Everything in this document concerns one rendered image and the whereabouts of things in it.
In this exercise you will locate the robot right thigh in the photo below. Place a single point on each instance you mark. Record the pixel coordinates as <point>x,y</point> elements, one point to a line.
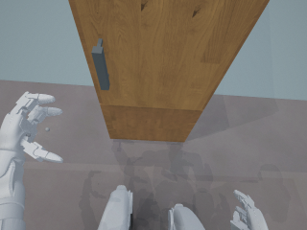
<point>182,218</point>

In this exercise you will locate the robot thigh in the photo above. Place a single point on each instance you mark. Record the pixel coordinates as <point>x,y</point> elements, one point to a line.
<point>182,218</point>
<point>117,211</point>

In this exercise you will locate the left robot hand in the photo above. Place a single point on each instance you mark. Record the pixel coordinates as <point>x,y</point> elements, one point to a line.
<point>15,126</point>

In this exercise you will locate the robot left forearm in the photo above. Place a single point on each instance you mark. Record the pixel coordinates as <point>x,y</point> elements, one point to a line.
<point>12,190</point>

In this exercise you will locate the right robot hand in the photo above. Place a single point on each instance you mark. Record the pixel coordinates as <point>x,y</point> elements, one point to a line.
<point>252,218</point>

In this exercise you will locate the handle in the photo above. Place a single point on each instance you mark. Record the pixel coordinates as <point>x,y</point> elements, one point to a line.
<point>99,60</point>

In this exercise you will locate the robot left thigh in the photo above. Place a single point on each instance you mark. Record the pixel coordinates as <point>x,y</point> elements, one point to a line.
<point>117,211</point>

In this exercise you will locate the cupboard door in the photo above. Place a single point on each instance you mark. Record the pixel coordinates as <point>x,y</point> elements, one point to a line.
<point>164,53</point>

